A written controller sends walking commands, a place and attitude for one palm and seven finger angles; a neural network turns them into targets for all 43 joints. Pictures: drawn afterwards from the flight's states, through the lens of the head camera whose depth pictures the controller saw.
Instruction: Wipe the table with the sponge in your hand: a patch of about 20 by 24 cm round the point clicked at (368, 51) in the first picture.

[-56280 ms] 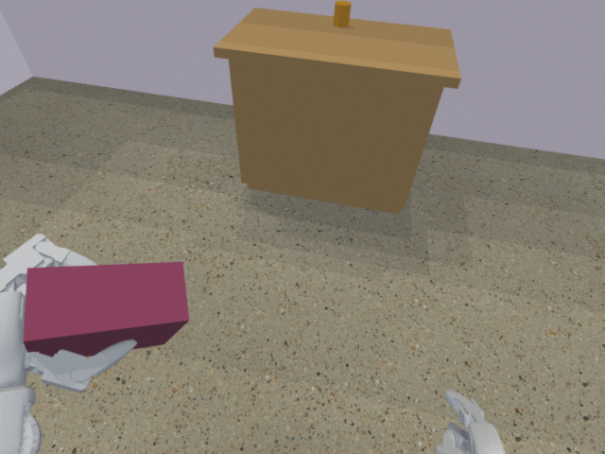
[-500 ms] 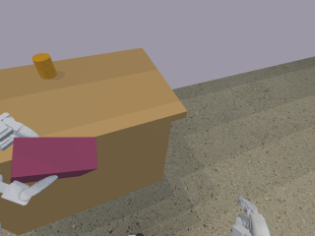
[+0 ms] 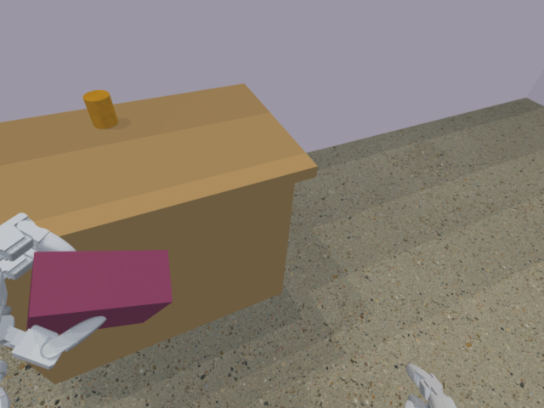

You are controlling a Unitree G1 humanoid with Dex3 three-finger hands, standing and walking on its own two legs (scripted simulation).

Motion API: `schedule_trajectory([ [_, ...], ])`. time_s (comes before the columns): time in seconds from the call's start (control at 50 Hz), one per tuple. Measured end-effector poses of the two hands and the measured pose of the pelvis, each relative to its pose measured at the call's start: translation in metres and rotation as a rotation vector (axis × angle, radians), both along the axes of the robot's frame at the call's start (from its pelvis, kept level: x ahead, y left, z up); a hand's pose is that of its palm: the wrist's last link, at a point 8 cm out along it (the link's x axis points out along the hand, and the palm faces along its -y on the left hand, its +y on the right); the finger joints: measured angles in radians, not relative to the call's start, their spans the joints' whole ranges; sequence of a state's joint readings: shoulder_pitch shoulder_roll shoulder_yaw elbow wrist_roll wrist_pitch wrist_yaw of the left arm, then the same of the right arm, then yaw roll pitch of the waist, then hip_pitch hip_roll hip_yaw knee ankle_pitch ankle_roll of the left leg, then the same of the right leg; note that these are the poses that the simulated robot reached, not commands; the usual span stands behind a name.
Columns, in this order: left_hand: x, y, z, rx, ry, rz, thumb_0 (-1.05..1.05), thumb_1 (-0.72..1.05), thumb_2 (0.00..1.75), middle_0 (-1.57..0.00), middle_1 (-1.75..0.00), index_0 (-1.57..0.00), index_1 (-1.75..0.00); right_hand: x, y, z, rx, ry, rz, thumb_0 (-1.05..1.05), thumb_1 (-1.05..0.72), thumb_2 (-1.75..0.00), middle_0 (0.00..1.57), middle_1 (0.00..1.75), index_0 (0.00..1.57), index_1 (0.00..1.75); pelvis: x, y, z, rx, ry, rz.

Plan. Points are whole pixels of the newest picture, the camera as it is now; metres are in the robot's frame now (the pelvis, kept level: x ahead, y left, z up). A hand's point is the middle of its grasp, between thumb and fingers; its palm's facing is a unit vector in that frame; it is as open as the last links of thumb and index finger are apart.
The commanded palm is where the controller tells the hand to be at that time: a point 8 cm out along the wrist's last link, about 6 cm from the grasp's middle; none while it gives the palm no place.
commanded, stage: stop stepping back and stand still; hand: left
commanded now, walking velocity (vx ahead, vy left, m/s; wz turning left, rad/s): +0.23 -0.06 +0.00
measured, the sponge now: (118, 291) +0.23 +0.19 +0.13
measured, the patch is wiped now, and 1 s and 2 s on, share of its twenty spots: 1.00 1.00 1.00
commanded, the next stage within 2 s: stand and wait in 0.94 s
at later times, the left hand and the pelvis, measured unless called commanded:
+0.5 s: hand (19, 289) +0.19 +0.26 +0.19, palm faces +0.43 -0.80 -0.42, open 10.0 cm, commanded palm +0.14 +0.30 +0.19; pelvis -0.01 +0.01 +0.00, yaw +2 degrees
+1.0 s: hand (30, 282) +0.21 +0.27 +0.17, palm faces +0.38 -0.83 -0.41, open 10.0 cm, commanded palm +0.16 +0.31 +0.19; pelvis +0.00 +0.03 +0.00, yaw +1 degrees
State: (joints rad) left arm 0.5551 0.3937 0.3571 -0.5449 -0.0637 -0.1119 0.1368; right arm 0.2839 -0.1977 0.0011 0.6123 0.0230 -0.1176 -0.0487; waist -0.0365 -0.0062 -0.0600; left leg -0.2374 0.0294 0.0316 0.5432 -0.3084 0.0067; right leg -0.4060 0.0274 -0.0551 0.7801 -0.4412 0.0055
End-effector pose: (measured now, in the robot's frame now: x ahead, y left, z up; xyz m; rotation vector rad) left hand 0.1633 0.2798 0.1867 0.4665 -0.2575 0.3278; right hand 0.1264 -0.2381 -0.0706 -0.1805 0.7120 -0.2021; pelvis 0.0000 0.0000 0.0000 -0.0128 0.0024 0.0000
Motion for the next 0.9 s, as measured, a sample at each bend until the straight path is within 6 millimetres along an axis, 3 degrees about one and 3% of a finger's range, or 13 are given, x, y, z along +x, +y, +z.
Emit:
schedule_trajectory([
  [0.08,-0.013,-0.008,0.007,0.04,-0.043,-0.003,-0.01,-0.54,1.07,-0.77,-1.35,-0.77,-1.4,-0.009,0.005,-0.018,0.021,0.032,0.048,0.01,-0.9,-0.9,0.2,0.3,0.2,0.3,-0.007,-0.003,-0.007,-0.009,-0.023,0.014],
  [0.16,-0.019,-0.004,0.0,0.007,-0.065,0.022,-0.01,-0.54,1.07,-0.77,-1.35,-0.77,-1.4,-0.012,0.005,-0.032,0.023,0.095,0.064,0.01,-0.9,-0.9,0.2,0.3,0.2,0.3,-0.017,-0.003,-0.011,-0.021,-0.048,0.037],
  [0.3,-0.021,0.007,-0.01,-0.055,-0.063,0.009,-0.01,-0.54,1.07,-0.77,-1.35,-0.77,-1.4,-0.009,0.011,-0.007,-0.039,0.027,0.047,0.01,-0.9,-0.9,0.2,0.3,0.2,0.3,-0.022,0.008,-0.007,-0.01,-0.033,0.015],
  [0.4,-0.017,0.012,0.004,0.003,-0.078,-0.01,-0.01,-0.54,1.07,-0.77,-1.35,-0.77,-1.4,-0.002,0.02,0.0,-0.029,-0.026,0.037,0.01,-0.9,-0.9,0.2,0.3,0.2,0.3,-0.023,0.016,-0.005,-0.004,-0.041,0.008],
  [0.5,-0.013,0.018,0.014,0.056,-0.068,0.048,-0.01,-0.54,1.07,-0.77,-1.35,-0.77,-1.4,0.008,0.033,-0.009,0.041,-0.017,0.078,0.01,-0.9,-0.9,0.2,0.3,0.2,0.3,-0.012,0.013,-0.004,0.008,-0.016,0.028],
  [0.58,-0.008,0.018,-0.002,0.012,-0.006,0.059,-0.01,-0.54,1.07,-0.77,-1.36,-0.77,-1.4,0.015,0.036,-0.023,0.058,0.045,0.103,0.01,-0.9,-0.9,0.2,0.3,0.2,0.3,-0.009,0.015,-0.005,-0.02,-0.018,0.041],
  [0.68,-0.001,0.02,-0.015,-0.042,0.033,0.038,-0.01,-0.54,1.07,-0.77,-1.36,-0.77,-1.4,0.024,0.037,-0.018,0.018,0.069,0.091,0.01,-0.9,-0.9,0.2,0.3,0.2,0.3,0.0,0.023,-0.003,-0.007,-0.022,0.035],
  [0.9,0.011,0.029,0.011,0.046,-0.022,0.031,-0.01,-0.54,1.07,-0.77,-1.36,-0.77,-1.4,0.056,0.046,0.002,0.02,-0.016,0.099,0.01,-0.9,-0.9,0.2,0.3,0.2,0.3,0.003,0.028,0.003,-0.002,-0.003,0.021],
])
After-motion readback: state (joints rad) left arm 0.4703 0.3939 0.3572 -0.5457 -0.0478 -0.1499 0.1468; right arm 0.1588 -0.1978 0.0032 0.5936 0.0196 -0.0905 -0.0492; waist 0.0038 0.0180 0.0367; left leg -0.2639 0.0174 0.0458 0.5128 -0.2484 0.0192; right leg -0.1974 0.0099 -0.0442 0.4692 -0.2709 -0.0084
